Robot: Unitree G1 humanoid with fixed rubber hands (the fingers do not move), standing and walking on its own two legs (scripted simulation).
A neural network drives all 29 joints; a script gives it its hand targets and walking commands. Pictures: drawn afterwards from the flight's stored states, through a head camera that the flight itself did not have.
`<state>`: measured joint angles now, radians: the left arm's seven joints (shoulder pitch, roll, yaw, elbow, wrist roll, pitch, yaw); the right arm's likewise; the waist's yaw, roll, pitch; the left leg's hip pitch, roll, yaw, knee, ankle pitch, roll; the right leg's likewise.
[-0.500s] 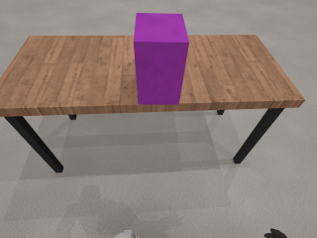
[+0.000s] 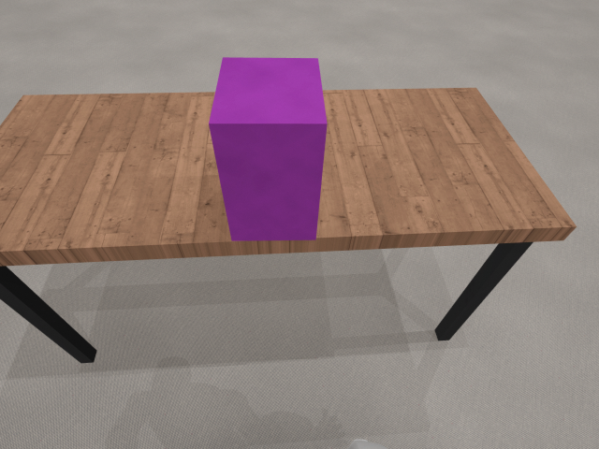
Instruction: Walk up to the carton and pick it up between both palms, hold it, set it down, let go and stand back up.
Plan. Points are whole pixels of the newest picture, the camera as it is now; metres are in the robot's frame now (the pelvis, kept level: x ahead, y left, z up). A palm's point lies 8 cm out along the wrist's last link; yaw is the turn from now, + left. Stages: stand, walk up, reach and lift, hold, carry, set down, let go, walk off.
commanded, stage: walk up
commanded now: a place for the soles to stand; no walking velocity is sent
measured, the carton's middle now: (272, 154) +0.60 +0.06 +0.04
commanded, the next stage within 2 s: none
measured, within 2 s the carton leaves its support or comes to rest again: neither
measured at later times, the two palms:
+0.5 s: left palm out of the picture +0.11 +0.34 -0.10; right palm (514, 439) +0.16 -0.28 -0.08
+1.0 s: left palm out of the picture +0.12 +0.33 -0.09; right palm (514, 434) +0.17 -0.29 -0.10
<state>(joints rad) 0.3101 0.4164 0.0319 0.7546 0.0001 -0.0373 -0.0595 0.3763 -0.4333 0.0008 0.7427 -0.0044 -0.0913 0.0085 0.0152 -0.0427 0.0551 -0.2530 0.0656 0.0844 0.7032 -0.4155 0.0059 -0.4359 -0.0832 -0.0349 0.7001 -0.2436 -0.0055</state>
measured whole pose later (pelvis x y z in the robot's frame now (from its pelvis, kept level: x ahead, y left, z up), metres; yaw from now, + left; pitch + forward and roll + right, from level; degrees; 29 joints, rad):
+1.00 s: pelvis +0.06 +0.01 +0.00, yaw +1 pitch -1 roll -1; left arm 0.30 0.42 0.03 0.81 0.00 -0.03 0.01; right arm 0.23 -0.42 0.00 0.76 -0.01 0.00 0.03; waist 0.01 0.04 0.06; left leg -0.41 0.03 0.09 0.74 -0.32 0.06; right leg -0.34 -0.04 -0.01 0.72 -0.36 0.03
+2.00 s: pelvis +0.12 +0.00 +0.00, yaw +0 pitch +1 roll +1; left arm 0.34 0.42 0.03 0.81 0.00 -0.07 0.02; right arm 0.27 -0.42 0.00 0.77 -0.02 -0.01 0.06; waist 0.02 0.04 0.00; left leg -0.48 0.03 0.08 0.95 -0.43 0.05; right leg -0.31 -0.05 -0.02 0.73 -0.45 0.01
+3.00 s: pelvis +0.16 +0.03 +0.00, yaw +0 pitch -2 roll +0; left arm 0.27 0.41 0.03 0.81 0.00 -0.04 0.00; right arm 0.21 -0.41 0.00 0.77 0.00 -0.02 0.01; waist 0.01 0.03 0.06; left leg -0.40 0.01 0.11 0.75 -0.32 0.06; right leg -0.40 -0.03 -0.02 0.75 -0.33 0.01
